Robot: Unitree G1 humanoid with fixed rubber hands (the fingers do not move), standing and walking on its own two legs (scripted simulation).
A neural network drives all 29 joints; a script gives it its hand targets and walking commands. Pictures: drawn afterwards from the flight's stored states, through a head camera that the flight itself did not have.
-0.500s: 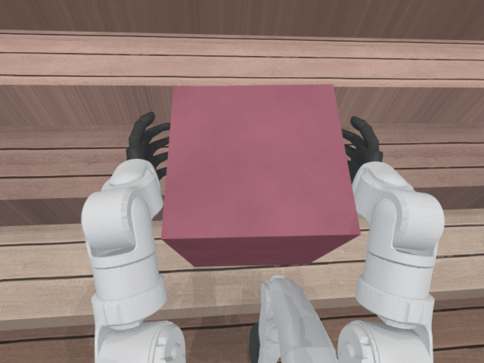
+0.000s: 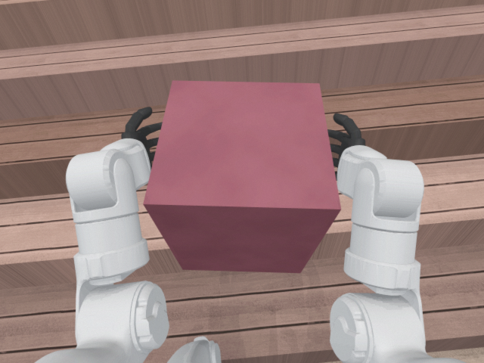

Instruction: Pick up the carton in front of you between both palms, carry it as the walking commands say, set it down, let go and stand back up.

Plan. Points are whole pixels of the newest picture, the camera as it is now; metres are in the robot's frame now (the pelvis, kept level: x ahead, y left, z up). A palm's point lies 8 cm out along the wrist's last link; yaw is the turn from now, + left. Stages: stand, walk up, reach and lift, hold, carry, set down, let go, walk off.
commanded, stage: carry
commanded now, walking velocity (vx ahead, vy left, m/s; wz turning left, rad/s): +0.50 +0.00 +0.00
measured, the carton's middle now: (243, 187) +0.37 -0.03 +0.12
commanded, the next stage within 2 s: none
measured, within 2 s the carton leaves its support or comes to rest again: neither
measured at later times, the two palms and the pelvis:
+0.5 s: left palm (154, 9) +0.64 +0.10 +0.31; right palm out of the picture +0.68 -0.20 +0.33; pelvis +0.28 -0.10 +0.18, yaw -2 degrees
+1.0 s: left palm out of the picture +0.99 +0.04 +0.54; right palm out of the picture +0.93 -0.26 +0.53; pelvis +0.59 -0.05 +0.37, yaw +0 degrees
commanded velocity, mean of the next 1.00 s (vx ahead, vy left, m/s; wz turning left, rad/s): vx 0.50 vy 0.00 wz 0.00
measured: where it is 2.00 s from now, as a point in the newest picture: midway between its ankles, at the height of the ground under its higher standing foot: (234, 46)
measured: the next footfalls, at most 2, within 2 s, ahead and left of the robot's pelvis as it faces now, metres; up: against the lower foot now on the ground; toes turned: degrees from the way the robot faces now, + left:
right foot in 0.42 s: +0.42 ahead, -0.20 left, +0.33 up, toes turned -7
left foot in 0.86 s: +0.70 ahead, +0.04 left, +0.50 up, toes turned +5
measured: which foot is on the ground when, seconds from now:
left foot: down 0.00-0.44, up 0.46-0.84, down 0.86-1.00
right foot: down 0.00-0.00, up 0.02-0.40, down 0.42-0.92, up 0.94-1.00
